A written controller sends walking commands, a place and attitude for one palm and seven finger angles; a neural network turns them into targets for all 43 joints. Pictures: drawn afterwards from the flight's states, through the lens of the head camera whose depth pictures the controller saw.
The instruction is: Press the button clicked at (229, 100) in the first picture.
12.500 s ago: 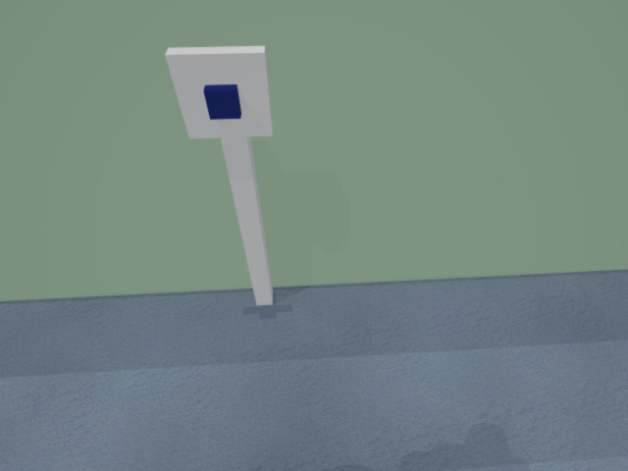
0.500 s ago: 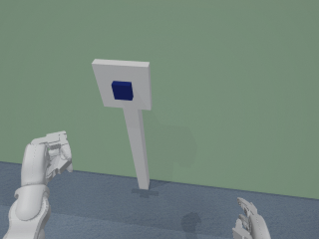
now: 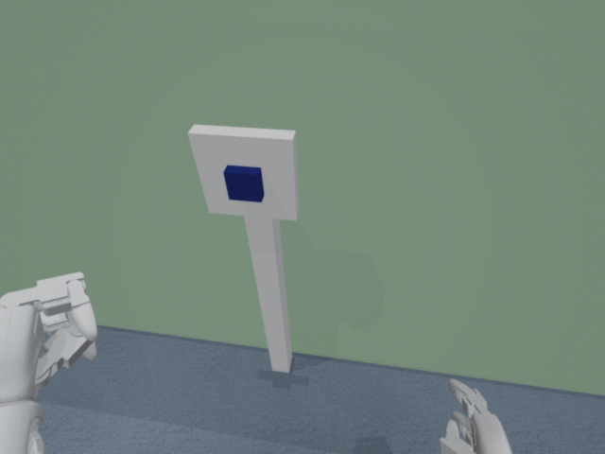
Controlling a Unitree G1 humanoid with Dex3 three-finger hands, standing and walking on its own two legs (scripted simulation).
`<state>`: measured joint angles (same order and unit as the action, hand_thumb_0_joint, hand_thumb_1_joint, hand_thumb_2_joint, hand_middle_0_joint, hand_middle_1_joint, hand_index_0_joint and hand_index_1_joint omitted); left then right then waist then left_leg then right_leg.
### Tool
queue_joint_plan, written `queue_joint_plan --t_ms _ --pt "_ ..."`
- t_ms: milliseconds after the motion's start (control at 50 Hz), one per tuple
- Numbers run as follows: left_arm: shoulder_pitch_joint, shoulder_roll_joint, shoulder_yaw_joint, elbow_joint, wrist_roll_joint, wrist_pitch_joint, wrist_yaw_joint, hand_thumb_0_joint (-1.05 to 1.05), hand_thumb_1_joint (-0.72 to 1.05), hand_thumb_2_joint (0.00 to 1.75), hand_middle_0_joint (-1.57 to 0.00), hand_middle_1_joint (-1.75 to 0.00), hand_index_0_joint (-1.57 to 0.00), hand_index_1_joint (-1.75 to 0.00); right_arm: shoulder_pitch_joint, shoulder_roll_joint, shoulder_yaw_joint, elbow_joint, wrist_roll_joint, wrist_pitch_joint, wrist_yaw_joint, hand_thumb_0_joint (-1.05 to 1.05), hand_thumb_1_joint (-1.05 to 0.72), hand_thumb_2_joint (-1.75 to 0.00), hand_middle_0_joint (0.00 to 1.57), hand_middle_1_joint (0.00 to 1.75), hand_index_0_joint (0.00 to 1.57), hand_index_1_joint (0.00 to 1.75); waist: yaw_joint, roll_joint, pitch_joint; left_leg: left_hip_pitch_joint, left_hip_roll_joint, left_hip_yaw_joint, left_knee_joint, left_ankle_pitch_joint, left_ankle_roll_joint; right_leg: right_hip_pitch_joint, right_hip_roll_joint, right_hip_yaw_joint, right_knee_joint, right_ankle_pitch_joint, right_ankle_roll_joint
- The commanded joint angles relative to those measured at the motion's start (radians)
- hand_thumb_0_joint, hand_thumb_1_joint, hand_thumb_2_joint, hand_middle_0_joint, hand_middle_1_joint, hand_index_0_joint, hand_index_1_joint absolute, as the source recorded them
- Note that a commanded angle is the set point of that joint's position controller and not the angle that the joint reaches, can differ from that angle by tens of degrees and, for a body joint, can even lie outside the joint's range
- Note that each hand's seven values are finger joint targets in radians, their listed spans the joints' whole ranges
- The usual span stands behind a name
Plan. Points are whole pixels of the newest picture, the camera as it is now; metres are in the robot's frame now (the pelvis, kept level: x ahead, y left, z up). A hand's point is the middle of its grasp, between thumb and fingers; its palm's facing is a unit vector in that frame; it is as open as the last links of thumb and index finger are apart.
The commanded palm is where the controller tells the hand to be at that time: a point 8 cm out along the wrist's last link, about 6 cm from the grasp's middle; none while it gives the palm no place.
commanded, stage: draw the hand back to the body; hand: left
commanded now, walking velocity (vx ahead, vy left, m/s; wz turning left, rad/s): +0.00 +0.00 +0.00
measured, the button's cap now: (245, 182) +0.53 +0.19 +0.08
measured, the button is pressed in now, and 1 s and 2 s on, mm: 0 0 0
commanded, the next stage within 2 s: step back with the hand held close in 0.12 s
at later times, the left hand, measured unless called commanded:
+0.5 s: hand (101, 338) +0.17 +0.24 +0.15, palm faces +0.31 -0.82 -0.48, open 3.1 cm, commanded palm +0.11 +0.28 +0.17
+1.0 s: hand (8, 442) +0.07 +0.25 +0.16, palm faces +0.40 -0.82 -0.42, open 3.1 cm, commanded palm +0.01 +0.30 +0.17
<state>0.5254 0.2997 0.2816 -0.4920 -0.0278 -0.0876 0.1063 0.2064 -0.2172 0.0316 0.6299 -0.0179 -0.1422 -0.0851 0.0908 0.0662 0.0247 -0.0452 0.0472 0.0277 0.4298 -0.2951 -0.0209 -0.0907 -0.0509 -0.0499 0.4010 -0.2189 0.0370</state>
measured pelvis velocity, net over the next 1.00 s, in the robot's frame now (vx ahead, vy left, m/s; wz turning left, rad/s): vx -0.12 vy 0.02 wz -0.02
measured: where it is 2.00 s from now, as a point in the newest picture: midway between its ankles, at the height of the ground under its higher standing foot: outside the picture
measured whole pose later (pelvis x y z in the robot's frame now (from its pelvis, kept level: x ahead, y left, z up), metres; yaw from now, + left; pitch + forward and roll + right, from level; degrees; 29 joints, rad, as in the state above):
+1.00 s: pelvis -0.12 +0.02 -0.02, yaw -1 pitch -1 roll -1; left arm 0.58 0.35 0.35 -0.58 0.00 -0.24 0.17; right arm 0.22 -0.22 0.01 0.56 -0.01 -0.07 -0.10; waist 0.01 0.00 0.03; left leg -0.41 0.03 0.03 0.62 -0.23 0.02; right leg -0.42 -0.05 0.00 0.52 -0.17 0.04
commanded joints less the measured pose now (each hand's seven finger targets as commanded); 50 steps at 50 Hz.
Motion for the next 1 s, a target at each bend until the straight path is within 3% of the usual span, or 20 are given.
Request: queue_joint_plan --t_ms 0,120,180,200,220,240,260,280,340,380,440,540,620,680,760,840,880,920,960,980 --pt "-0.102 0.158 0.099 -0.191 0.002 -0.055 0.021 0.00 0.90 0.90 -1.30 -1.50 -1.30 -1.50 -0.118 -0.099 -0.042 -0.162 -0.005 -0.059 -0.013 0.00 -0.90 -0.90 0.20 0.30 0.20 0.30 -0.021 -0.021 -0.045 -0.065 -0.025 0.013 -0.079 0.246 0.031 0.033 0.047 -0.005 -0.050 0.156 -0.045" --pt "-0.081 0.165 0.103 -0.228 0.004 -0.065 0.025 0.00 0.90 0.90 -1.30 -1.50 -1.30 -1.50 -0.128 -0.090 -0.039 -0.163 -0.005 -0.071 -0.011 0.00 -0.90 -0.90 0.20 0.30 0.20 0.30 -0.013 0.032 -0.064 -0.065 -0.028 0.013 -0.074 0.266 0.024 0.052 0.047 -0.004 -0.041 0.179 -0.048" --pt "-0.075 0.168 0.108 -0.199 0.002 -0.063 0.023 0.00 0.90 0.90 -1.30 -1.50 -1.30 -1.50 -0.130 -0.093 -0.041 -0.160 -0.005 -0.072 -0.011 0.00 -0.90 -0.90 0.20 0.30 0.20 0.30 -0.014 -0.017 -0.027 -0.074 -0.025 0.010 -0.078 0.242 0.025 0.032 0.054 -0.004 -0.062 0.156 -0.047" --pt "-0.082 0.156 0.098 -0.197 0.001 -0.063 0.021 0.00 0.90 0.90 -1.30 -1.50 -1.30 -1.50 -0.130 -0.092 -0.041 -0.161 -0.004 -0.070 -0.012 0.00 -0.90 -0.90 0.20 0.30 0.20 0.30 -0.018 -0.003 -0.016 -0.074 -0.024 0.014 -0.082 0.225 0.026 0.025 0.051 -0.002 -0.061 0.141 -0.045" --pt "-0.140 0.182 0.123 -0.172 -0.001 -0.061 0.027 0.00 0.90 0.90 -1.30 -1.50 -1.30 -1.50 -0.128 -0.095 -0.039 -0.154 -0.004 -0.066 -0.015 0.00 -0.90 -0.90 0.20 0.30 0.20 0.30 -0.022 -0.022 0.003 -0.088 -0.026 0.012 -0.087 0.201 0.026 0.018 0.052 -0.001 -0.071 0.117 -0.045" --pt "-0.201 0.264 0.232 -0.208 -0.011 -0.104 0.029 0.00 0.90 0.90 -1.30 -1.50 -1.30 -1.50 -0.115 -0.117 -0.041 -0.193 0.000 -0.031 -0.008 0.00 -0.90 -0.90 0.20 0.30 0.20 0.30 -0.070 -0.080 0.074 -0.170 -0.015 0.021 -0.054 0.114 0.045 -0.110 0.007 0.097 -0.137 0.125 -0.041" --pt "-0.093 0.205 0.189 -0.119 -0.006 -0.107 0.021 0.00 0.90 0.90 -1.30 -1.50 -1.30 -1.50 -0.114 -0.101 -0.043 -0.178 0.000 -0.008 -0.007 0.00 -0.90 -0.90 0.20 0.30 0.20 0.30 -0.071 -0.133 0.047 -0.155 -0.022 0.011 -0.033 0.100 0.047 -0.126 -0.013 0.095 -0.153 0.100 -0.044" --pt "-0.089 0.206 0.180 -0.135 -0.002 -0.108 0.017 0.00 0.90 0.90 -1.30 -1.50 -1.30 -1.50 -0.132 -0.105 -0.048 -0.188 0.003 0.005 -0.006 0.00 -0.90 -0.90 0.20 0.30 0.20 0.30 -0.070 -0.121 0.055 -0.146 -0.028 0.015 -0.026 0.110 0.048 -0.148 -0.017 0.101 -0.166 0.110 -0.047" --pt "-0.017 0.171 0.144 -0.167 0.002 -0.128 0.015 0.00 0.90 0.90 -1.30 -1.50 -1.30 -1.50 -0.123 -0.119 -0.054 -0.197 -0.004 0.030 0.002 0.00 -0.90 -0.90 0.20 0.30 0.20 0.30 -0.080 -0.034 -0.053 -0.147 -0.015 0.014 -0.035 0.190 0.042 -0.092 -0.021 0.071 -0.102 0.188 -0.044" --pt "0.025 0.187 0.157 -0.214 0.004 -0.136 0.018 0.00 0.90 0.90 -1.30 -1.50 -1.30 -1.50 -0.128 -0.124 -0.062 -0.212 -0.004 0.039 0.001 0.00 -0.90 -0.90 0.20 0.30 0.20 0.30 -0.077 -0.002 -0.136 -0.141 -0.004 0.007 -0.043 0.291 0.041 -0.033 -0.008 0.041 -0.042 0.281 -0.034" --pt "0.089 0.217 0.193 -0.272 0.002 -0.143 0.027 0.00 0.90 0.90 -1.30 -1.50 -1.30 -1.50 -0.121 -0.119 -0.074 -0.242 0.004 0.056 0.003 0.00 -0.90 -0.90 0.20 0.30 0.20 0.30 -0.074 -0.014 -0.238 -0.137 0.010 0.002 -0.022 0.406 0.040 0.018 -0.001 0.030 0.028 0.399 -0.026" --pt "0.139 0.244 0.235 -0.293 -0.004 -0.153 0.039 0.00 0.90 0.90 -1.30 -1.50 -1.30 -1.50 -0.124 -0.113 -0.085 -0.263 0.009 0.074 -0.002 0.00 -0.90 -0.90 0.20 0.30 0.20 0.30 -0.075 -0.034 -0.230 -0.211 0.018 -0.011 -0.010 0.426 0.034 0.015 -0.003 0.031 0.083 0.461 -0.022" --pt "0.127 0.228 0.227 -0.262 -0.001 -0.162 0.044 0.00 0.90 0.90 -1.30 -1.50 -1.30 -1.50 -0.119 -0.117 -0.087 -0.258 0.011 0.071 -0.007 0.00 -0.90 -0.90 0.20 0.30 0.20 0.30 -0.080 0.001 -0.157 -0.301 0.037 -0.022 -0.048 0.301 0.046 -0.021 0.008 0.031 0.106 0.341 -0.014" --pt "0.097 0.213 0.210 -0.254 0.003 -0.168 0.045 0.00 0.90 0.90 -1.30 -1.50 -1.30 -1.50 -0.118 -0.126 -0.087 -0.255 0.012 0.061 -0.009 0.00 -0.90 -0.90 0.20 0.30 0.20 0.30 -0.082 0.011 -0.113 -0.405 0.042 -0.028 -0.068 0.103 0.063 -0.020 0.008 0.057 0.107 0.237 -0.015" --pt "0.064 0.208 0.197 -0.244 0.015 -0.183 0.055 0.00 0.90 0.90 -1.30 -1.50 -1.30 -1.50 -0.094 -0.125 -0.083 -0.250 0.016 0.047 -0.006 0.00 -0.90 -0.90 0.20 0.30 0.20 0.30 -0.092 -0.076 -0.065 -0.469 0.014 -0.026 -0.031 -0.177 0.072 -0.097 -0.025 0.130 0.012 -0.004 -0.029" --pt "0.019 0.219 0.191 -0.274 0.028 -0.203 0.071 0.00 0.90 0.90 -1.30 -1.50 -1.30 -1.50 -0.070 -0.126 -0.078 -0.240 0.010 0.033 -0.012 0.00 -0.90 -0.90 0.20 0.30 0.20 0.30 -0.096 -0.102 -0.060 -0.397 -0.003 -0.034 0.060 -0.237 0.065 -0.258 -0.054 0.159 -0.076 -0.267 -0.048" --pt "0.000 0.240 0.199 -0.297 0.027 -0.210 0.081 0.00 0.90 0.90 -1.30 -1.50 -1.30 -1.50 -0.067 -0.123 -0.074 -0.233 0.004 0.028 -0.017 0.00 -0.90 -0.90 0.20 0.30 0.20 0.30 -0.101 -0.087 -0.070 -0.331 -0.005 -0.039 0.082 -0.217 0.058 -0.340 -0.061 0.156 -0.088 -0.311 -0.054" --pt "-0.004 0.231 0.192 -0.307 0.025 -0.216 0.088 0.00 0.90 0.90 -1.30 -1.50 -1.30 -1.50 -0.058 -0.122 -0.069 -0.230 0.003 0.021 -0.022 0.00 -0.90 -0.90 0.20 0.30 0.20 0.30 -0.106 -0.052 -0.073 -0.336 0.012 -0.067 0.040 -0.212 0.060 -0.341 -0.041 0.121 -0.040 -0.280 -0.045" --pt "0.007 0.230 0.206 -0.312 0.025 -0.222 0.092 0.00 0.90 0.90 -1.30 -1.50 -1.30 -1.50 -0.063 -0.128 -0.070 -0.232 0.003 0.009 -0.024 0.00 -0.90 -0.90 0.20 0.30 0.20 0.30 -0.103 0.029 -0.084 -0.449 0.063 -0.135 -0.084 -0.260 0.081 -0.219 0.014 0.078 0.081 -0.185 -0.024" --pt "0.012 0.231 0.211 -0.312 0.028 -0.224 0.092 0.00 0.90 0.90 -1.30 -1.50 -1.30 -1.50 -0.080 -0.133 -0.072 -0.237 0.005 0.002 -0.028 0.00 -0.90 -0.90 0.20 0.30 0.20 0.30 -0.099 0.099 -0.098 -0.546 0.117 -0.197 -0.179 -0.327 0.103 -0.113 0.053 0.052 0.200 -0.125 -0.010"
